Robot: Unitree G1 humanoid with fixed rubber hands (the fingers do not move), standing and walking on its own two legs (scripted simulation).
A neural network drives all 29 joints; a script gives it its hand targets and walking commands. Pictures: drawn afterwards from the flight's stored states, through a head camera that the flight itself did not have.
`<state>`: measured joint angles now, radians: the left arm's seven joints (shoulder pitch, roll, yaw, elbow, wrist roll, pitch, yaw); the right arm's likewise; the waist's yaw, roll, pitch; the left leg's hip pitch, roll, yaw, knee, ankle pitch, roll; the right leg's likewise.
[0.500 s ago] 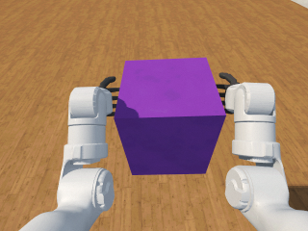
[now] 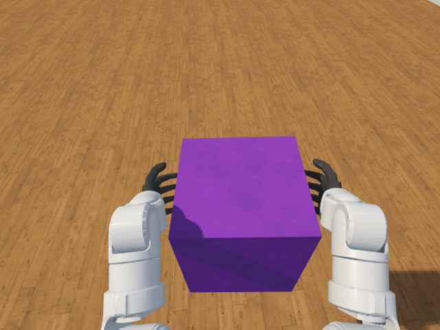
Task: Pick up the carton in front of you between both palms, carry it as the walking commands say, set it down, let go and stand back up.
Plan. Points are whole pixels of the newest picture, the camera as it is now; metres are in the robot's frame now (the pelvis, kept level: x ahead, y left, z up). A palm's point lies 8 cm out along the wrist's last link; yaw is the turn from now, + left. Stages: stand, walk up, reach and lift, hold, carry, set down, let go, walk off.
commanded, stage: carry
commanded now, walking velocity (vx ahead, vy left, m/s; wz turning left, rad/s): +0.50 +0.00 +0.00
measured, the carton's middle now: (239, 218) +0.33 +0.00 +0.02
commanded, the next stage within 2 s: none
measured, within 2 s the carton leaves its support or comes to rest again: neither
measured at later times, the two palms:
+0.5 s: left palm (163, 110) +0.60 +0.18 +0.09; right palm (284, 108) +0.59 -0.12 +0.09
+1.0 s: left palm (193, 50) +0.90 +0.13 +0.10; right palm (285, 50) +0.91 -0.16 +0.09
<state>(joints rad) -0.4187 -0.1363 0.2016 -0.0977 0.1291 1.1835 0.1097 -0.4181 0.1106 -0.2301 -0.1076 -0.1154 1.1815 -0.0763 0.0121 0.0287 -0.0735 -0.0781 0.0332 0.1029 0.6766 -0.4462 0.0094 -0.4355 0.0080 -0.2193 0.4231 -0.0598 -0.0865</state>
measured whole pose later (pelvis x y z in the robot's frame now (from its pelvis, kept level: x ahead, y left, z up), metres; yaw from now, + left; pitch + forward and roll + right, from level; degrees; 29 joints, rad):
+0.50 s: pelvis +0.33 +0.04 +0.00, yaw -3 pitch +3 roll +1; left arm -0.18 -0.11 0.13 -0.25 0.13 1.26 0.09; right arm -0.20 0.14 -0.10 -0.20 -0.14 1.23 -0.07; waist -0.02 -0.04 -0.18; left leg -0.46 0.06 0.23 0.58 -0.16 0.08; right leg -0.18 -0.09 -0.07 0.96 -0.47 0.02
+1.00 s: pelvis +0.64 -0.01 +0.00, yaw +1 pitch +4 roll +0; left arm -0.18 -0.14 0.10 -0.27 0.13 1.23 0.09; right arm -0.17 0.13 -0.13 -0.31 -0.13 1.25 -0.08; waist 0.01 0.04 -0.14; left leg -0.27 0.08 0.07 1.04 -0.44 -0.02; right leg -0.43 -0.06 -0.24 0.53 -0.17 -0.07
